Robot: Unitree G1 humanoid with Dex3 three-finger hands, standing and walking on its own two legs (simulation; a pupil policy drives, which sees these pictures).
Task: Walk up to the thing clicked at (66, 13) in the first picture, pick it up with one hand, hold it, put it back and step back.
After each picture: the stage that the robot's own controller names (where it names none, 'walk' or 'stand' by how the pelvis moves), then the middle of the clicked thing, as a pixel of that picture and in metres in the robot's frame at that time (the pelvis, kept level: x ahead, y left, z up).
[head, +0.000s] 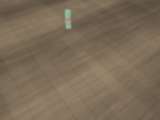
stand; (68, 19) +1.88 +0.15 -0.66
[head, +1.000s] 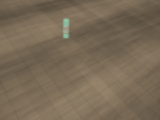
walk; (66, 28) +1.75 +0.11 -0.65
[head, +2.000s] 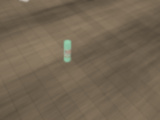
walk; (67, 51) +1.20 +0.10 -0.65
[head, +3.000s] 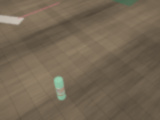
walk; (60, 88) +0.79 +0.18 -0.62
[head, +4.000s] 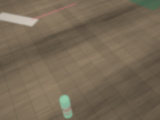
walk; (66, 107) +0.59 +0.18 -0.63
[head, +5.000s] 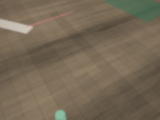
stand; out of the picture +0.51 +0.16 -0.65
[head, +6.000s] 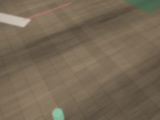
stand; (59, 119) +0.48 +0.17 -0.64
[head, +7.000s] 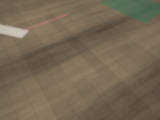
stand; out of the picture +0.45 +0.17 -0.66
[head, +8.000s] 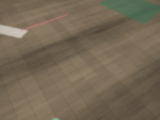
stand; out of the picture +0.46 +0.18 -0.66
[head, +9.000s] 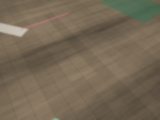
stand; out of the picture +0.45 +0.18 -0.66
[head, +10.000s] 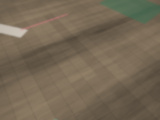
stand; out of the picture +0.45 +0.18 -0.66
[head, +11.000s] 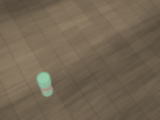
go down; (45, 85) +0.50 +0.17 -0.48
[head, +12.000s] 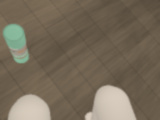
go down; (18, 46) +0.54 +0.21 -0.27
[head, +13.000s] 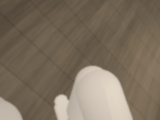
close in; out of the picture +0.53 +0.27 -0.18
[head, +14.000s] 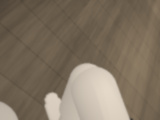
close; out of the picture +0.52 +0.28 -0.17
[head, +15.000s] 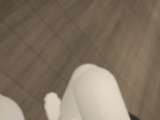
lift; out of the picture +0.46 +0.24 -0.18
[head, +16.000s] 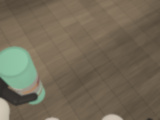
lift; (26, 82) +0.35 +0.17 +0.03
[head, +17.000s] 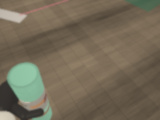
hold; (34, 98) +0.30 +0.15 +0.05
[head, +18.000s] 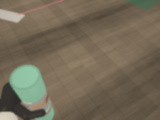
hold; (36, 99) +0.31 +0.15 +0.04
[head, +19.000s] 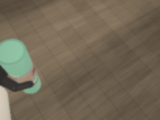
crouch; (23, 71) +0.40 +0.17 -0.02
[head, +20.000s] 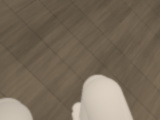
lower; out of the picture +0.54 +0.23 -0.05
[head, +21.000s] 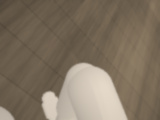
lower; out of the picture +0.49 +0.26 -0.18
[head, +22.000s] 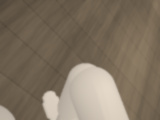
lower; out of the picture +0.49 +0.27 -0.18
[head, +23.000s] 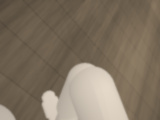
lower; out of the picture +0.49 +0.27 -0.18
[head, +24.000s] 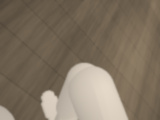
lower; out of the picture +0.49 +0.27 -0.18
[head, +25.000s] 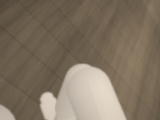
open; out of the picture +0.50 +0.25 -0.19
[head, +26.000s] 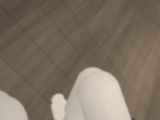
stand; out of the picture +0.49 +0.23 -0.20
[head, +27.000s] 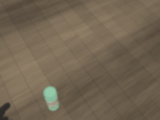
stand; (51, 99) +0.46 +0.15 -0.51
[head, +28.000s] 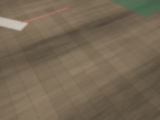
stand; out of the picture +0.42 +0.14 -0.60
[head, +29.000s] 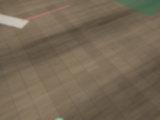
stand; out of the picture +0.42 +0.14 -0.60
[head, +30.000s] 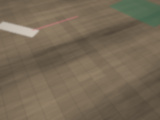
stand; out of the picture +0.44 +0.13 -0.65
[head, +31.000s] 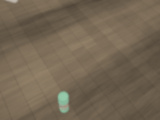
walk; (63, 102) +0.50 +0.09 -0.64
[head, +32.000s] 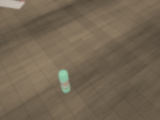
walk; (64, 81) +0.74 +0.18 -0.63
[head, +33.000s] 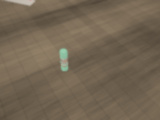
stand; (64, 60) +1.08 +0.16 -0.63
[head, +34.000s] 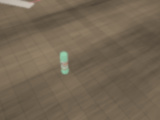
stand; (64, 63) +1.07 +0.16 -0.65
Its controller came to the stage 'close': yes
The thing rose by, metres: 0.69
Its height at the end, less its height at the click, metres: +0.00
